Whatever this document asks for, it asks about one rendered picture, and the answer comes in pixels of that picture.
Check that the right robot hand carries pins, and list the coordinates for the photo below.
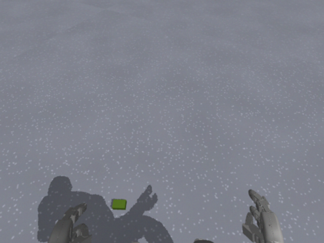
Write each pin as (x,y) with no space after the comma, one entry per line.
(269,230)

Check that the left robot hand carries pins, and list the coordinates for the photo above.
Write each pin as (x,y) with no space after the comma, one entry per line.
(64,232)

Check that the small box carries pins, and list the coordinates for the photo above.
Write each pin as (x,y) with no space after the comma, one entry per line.
(119,204)

